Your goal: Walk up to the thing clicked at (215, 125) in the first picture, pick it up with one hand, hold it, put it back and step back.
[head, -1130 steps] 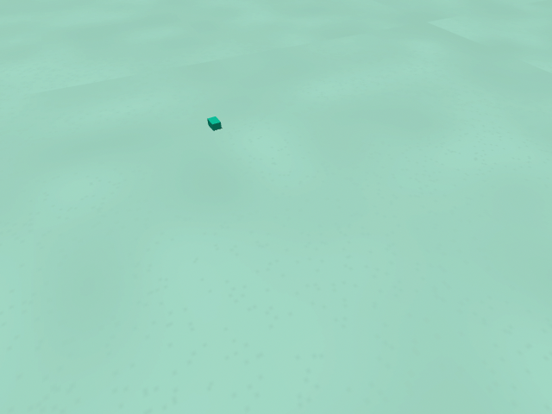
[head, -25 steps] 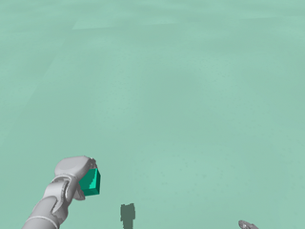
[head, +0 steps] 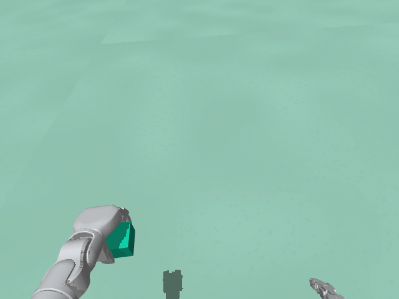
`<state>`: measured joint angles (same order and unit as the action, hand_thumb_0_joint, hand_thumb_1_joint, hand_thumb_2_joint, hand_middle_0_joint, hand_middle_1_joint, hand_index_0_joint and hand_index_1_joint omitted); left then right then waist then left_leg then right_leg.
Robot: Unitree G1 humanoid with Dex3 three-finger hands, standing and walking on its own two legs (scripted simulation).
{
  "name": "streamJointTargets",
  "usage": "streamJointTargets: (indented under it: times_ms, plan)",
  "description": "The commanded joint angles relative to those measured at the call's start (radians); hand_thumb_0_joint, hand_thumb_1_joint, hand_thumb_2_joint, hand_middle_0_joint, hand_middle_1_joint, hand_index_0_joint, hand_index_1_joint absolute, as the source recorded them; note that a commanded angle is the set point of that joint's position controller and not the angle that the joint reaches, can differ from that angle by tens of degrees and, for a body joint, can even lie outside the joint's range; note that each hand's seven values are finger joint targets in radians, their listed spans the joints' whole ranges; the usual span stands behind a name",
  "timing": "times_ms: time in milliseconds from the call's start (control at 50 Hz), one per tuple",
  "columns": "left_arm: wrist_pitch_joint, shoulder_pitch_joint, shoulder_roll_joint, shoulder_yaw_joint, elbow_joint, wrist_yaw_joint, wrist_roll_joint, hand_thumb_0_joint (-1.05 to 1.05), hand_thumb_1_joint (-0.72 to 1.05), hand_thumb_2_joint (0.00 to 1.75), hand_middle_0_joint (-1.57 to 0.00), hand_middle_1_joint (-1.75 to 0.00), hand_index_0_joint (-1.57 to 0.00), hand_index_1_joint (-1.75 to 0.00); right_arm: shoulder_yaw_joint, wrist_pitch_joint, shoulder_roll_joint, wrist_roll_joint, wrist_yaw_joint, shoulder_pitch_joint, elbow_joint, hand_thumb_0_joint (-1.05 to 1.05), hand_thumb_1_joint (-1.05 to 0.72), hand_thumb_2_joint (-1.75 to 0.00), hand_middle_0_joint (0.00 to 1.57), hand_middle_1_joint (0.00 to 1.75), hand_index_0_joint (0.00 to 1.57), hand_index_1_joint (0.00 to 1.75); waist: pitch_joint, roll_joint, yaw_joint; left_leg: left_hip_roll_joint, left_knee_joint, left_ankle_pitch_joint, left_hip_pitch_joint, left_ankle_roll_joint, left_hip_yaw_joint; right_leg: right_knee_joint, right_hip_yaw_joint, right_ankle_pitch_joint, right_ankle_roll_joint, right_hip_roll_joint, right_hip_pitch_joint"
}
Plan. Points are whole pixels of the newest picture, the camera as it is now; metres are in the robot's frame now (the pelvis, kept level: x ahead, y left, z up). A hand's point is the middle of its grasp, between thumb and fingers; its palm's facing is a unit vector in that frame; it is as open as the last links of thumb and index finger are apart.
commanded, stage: hold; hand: left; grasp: from above
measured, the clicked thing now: (113, 240) +0.30 +0.21 -0.06
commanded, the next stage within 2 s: crouch in 0.68 s
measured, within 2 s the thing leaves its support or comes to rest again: neither
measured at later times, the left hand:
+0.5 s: hand (107, 236) +0.30 +0.22 -0.03, palm faces -0.43 -0.07 -0.90, open 9.0 cm
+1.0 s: hand (108, 239) +0.30 +0.22 -0.05, palm faces -0.44 -0.06 -0.89, open 9.0 cm
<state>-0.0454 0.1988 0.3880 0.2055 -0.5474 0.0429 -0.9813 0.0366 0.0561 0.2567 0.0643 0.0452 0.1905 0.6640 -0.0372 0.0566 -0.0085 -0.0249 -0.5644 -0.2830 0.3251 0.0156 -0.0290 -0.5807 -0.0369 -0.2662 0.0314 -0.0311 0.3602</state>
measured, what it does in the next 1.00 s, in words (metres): stands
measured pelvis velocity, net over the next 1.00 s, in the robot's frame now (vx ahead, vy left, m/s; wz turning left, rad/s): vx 0.01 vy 0.00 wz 0.00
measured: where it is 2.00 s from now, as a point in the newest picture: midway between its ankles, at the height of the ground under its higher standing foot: outside the picture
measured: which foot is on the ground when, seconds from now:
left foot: down 0.00-1.00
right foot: down 0.00-1.00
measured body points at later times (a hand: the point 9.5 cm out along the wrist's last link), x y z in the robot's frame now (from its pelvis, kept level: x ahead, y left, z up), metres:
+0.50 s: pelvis +0.01 +0.00 +0.00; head +0.02 -0.03 +0.45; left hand +0.32 +0.22 +0.03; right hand +0.16 -0.25 -0.11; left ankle +0.01 +0.13 -0.73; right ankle +0.02 -0.14 -0.73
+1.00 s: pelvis +0.01 +0.00 +0.00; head +0.03 -0.02 +0.45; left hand +0.32 +0.22 +0.00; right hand +0.15 -0.25 -0.11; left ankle +0.01 +0.13 -0.73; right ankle +0.02 -0.14 -0.73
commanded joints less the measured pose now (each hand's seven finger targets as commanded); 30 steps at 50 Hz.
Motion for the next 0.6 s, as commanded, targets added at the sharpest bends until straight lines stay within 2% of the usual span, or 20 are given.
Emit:
streamJointTargets:
  times_ms: [0, 20, 40, 60, 80, 140, 180, 200, 260, 300, 340, 400, 440, 480, 520, 560, 580]
  plan:
    - [0.001, 0.334, 0.197, -0.103, 0.207, -0.031, -0.001, 0.00, 0.70, 0.54, -1.06, -0.50, -1.07, -0.49, 0.035, -0.047, 0.121, 0.005, 0.008, -0.093, -0.140, 0.00, -0.90, -0.90, 0.20, 0.30, 0.20, 0.30, -0.215, -0.053, -0.002, 0.037, 0.085, 0.160, -0.107, -0.023, -0.008, 0.100, 0.034, 0.117, -0.032, 0.054, -0.075]
    - [-0.001, 0.315, 0.210, -0.117, 0.193, -0.032, -0.006, 0.00, 0.70, 0.54, -1.06, -0.50, -1.07, -0.49, 0.032, -0.047, 0.117, 0.003, 0.010, -0.092, -0.134, 0.00, -0.90, -0.90, 0.20, 0.30, 0.20, 0.30, -0.218, -0.057, -0.007, 0.039, 0.083, 0.164, -0.105, -0.025, -0.007, 0.103, 0.032, 0.122, -0.030, 0.052, -0.083]
    - [-0.003, 0.287, 0.190, -0.103, 0.199, -0.027, -0.004, 0.00, 0.69, 0.54, -1.05, -0.51, -1.07, -0.49, 0.033, -0.048, 0.117, 0.005, 0.009, -0.094, -0.139, 0.00, -0.90, -0.90, 0.20, 0.30, 0.20, 0.30, -0.225, -0.053, -0.008, 0.040, 0.085, 0.183, -0.115, -0.024, -0.011, 0.100, 0.031, 0.141, -0.032, 0.052, -0.093]
    - [-0.001, 0.294, 0.196, -0.105, 0.212, -0.022, -0.004, 0.00, 0.69, 0.55, -1.06, -0.51, -1.07, -0.50, 0.035, -0.047, 0.119, 0.005, 0.010, -0.096, -0.141, 0.00, -0.90, -0.90, 0.20, 0.30, 0.20, 0.30, -0.225, -0.047, -0.012, 0.042, 0.085, 0.191, -0.118, -0.024, -0.013, 0.104, 0.032, 0.146, -0.031, 0.051, -0.092]
    - [-0.003, 0.295, 0.193, -0.099, 0.200, -0.021, -0.005, 0.00, 0.69, 0.56, -1.05, -0.51, -1.07, -0.50, 0.034, -0.046, 0.120, 0.004, 0.010, -0.097, -0.140, 0.00, -0.90, -0.90, 0.20, 0.30, 0.20, 0.30, -0.216, -0.056, 0.000, 0.040, 0.085, 0.193, -0.125, -0.025, -0.013, 0.107, 0.032, 0.149, -0.030, 0.051, -0.086]
    - [-0.005, 0.324, 0.186, -0.093, 0.217, -0.018, -0.003, 0.00, 0.69, 0.55, -1.06, -0.51, -1.07, -0.49, 0.034, -0.046, 0.116, 0.004, 0.010, -0.092, -0.136, 0.00, -0.90, -0.90, 0.20, 0.30, 0.20, 0.30, -0.232, -0.059, -0.001, 0.041, 0.084, 0.219, -0.134, -0.027, -0.013, 0.107, 0.032, 0.181, -0.028, 0.050, -0.097]
    - [-0.007, 0.279, 0.184, -0.101, 0.190, -0.021, -0.004, 0.00, 0.69, 0.56, -1.05, -0.50, -1.07, -0.49, 0.034, -0.046, 0.116, 0.005, 0.010, -0.093, -0.137, 0.00, -0.90, -0.90, 0.20, 0.30, 0.20, 0.30, -0.216, -0.062, -0.004, 0.043, 0.087, 0.217, -0.134, -0.027, -0.018, 0.112, 0.033, 0.177, -0.029, 0.049, -0.097]
    - [-0.002, 0.310, 0.204, -0.111, 0.208, -0.023, -0.001, 0.00, 0.69, 0.57, -1.07, -0.48, -1.07, -0.48, 0.035, -0.045, 0.120, 0.004, 0.010, -0.093, -0.133, 0.00, -0.90, -0.90, 0.20, 0.30, 0.20, 0.30, -0.227, -0.047, -0.007, 0.041, 0.091, 0.217, -0.139, -0.025, -0.017, 0.113, 0.032, 0.174, -0.031, 0.050, -0.107]
    - [-0.001, 0.328, 0.198, -0.109, 0.189, -0.026, -0.014, 0.00, 0.69, 0.57, -1.07, -0.48, -1.08, -0.48, 0.034, -0.042, 0.116, 0.004, 0.010, -0.092, -0.134, 0.00, -0.90, -0.90, 0.20, 0.30, 0.20, 0.30, -0.211, -0.056, -0.005, 0.042, 0.094, 0.211, -0.138, -0.026, -0.016, 0.120, 0.033, 0.168, -0.030, 0.050, -0.097]
    - [-0.001, 0.283, 0.189, -0.107, 0.179, -0.026, -0.009, 0.00, 0.72, 0.57, -1.08, -0.52, -1.10, -0.50, 0.034, -0.043, 0.113, 0.004, 0.009, -0.096, -0.135, 0.00, -0.90, -0.90, 0.20, 0.30, 0.20, 0.30, -0.225, -0.055, -0.013, 0.044, 0.093, 0.217, -0.140, -0.027, -0.019, 0.118, 0.032, 0.175, -0.029, 0.048, -0.112]
    - [0.000, 0.340, 0.198, -0.102, 0.204, -0.025, -0.013, 0.00, 0.71, 0.59, -1.08, -0.50, -1.09, -0.50, 0.037, -0.043, 0.118, 0.004, 0.009, -0.094, -0.134, 0.00, -0.90, -0.90, 0.20, 0.30, 0.20, 0.30, -0.234, -0.034, -0.002, 0.041, 0.097, 0.237, -0.155, -0.024, -0.019, 0.116, 0.031, 0.193, -0.032, 0.050, -0.111]
    - [-0.001, 0.297, 0.194, -0.112, 0.199, -0.030, -0.010, 0.00, 0.71, 0.58, -1.08, -0.50, -1.09, -0.49, 0.039, -0.039, 0.116, 0.005, 0.008, -0.086, -0.134, 0.00, -0.89, -0.90, 0.20, 0.30, 0.20, 0.30, -0.239, -0.047, -0.011, 0.039, 0.098, 0.255, -0.157, -0.025, -0.018, 0.117, 0.036, 0.210, -0.033, 0.051, -0.125]
    - [-0.002, 0.322, 0.192, -0.098, 0.182, -0.031, -0.014, 0.00, 0.72, 0.60, -1.11, -0.49, -1.11, -0.49, 0.036, -0.037, 0.118, 0.005, 0.008, -0.093, -0.132, 0.00, -0.90, -0.90, 0.20, 0.30, 0.20, 0.30, -0.223, -0.062, -0.003, 0.040, 0.100, 0.248, -0.158, -0.026, -0.017, 0.124, 0.035, 0.206, -0.030, 0.051, -0.121]
    - [0.000, 0.340, 0.208, -0.113, 0.169, -0.034, -0.016, 0.00, 0.70, 0.60, -1.10, -0.48, -1.10, -0.48, 0.037, -0.034, 0.118, 0.005, 0.009, -0.082, -0.127, 0.00, -0.90, -0.90, 0.20, 0.30, 0.20, 0.30, -0.221, -0.052, -0.002, 0.041, 0.101, 0.246, -0.157, -0.028, -0.020, 0.128, 0.032, 0.209, -0.030, 0.048, -0.119]
    - [0.001, 0.325, 0.194, -0.101, 0.171, -0.034, -0.010, 0.00, 0.70, 0.59, -1.09, -0.49, -1.09, -0.49, 0.039, -0.034, 0.118, 0.005, 0.007, -0.082, -0.128, 0.00, -0.90, -0.90, 0.20, 0.30, 0.20, 0.30, -0.230, -0.055, -0.007, 0.037, 0.107, 0.261, -0.163, -0.024, -0.014, 0.122, 0.036, 0.216, -0.034, 0.052, -0.132]
    - [-0.002, 0.327, 0.202, -0.106, 0.165, -0.034, -0.013, 0.00, 0.70, 0.61, -1.09, -0.49, -1.09, -0.50, 0.041, -0.030, 0.121, 0.005, 0.008, -0.078, -0.130, 0.00, -0.90, -0.90, 0.20, 0.30, 0.20, 0.30, -0.233, -0.044, -0.008, 0.036, 0.106, 0.279, -0.167, -0.024, -0.017, 0.123, 0.038, 0.233, -0.035, 0.052, -0.134]
    - [-0.002, 0.327, 0.186, -0.091, 0.164, -0.030, -0.009, 0.00, 0.72, 0.60, -1.10, -0.50, -1.11, -0.49, 0.038, -0.029, 0.118, 0.005, 0.007, -0.080, -0.132, 0.00, -0.90, -0.90, 0.20, 0.30, 0.20, 0.30, -0.222, -0.050, -0.008, 0.036, 0.110, 0.273, -0.162, -0.025, -0.016, 0.126, 0.040, 0.229, -0.035, 0.052, -0.133]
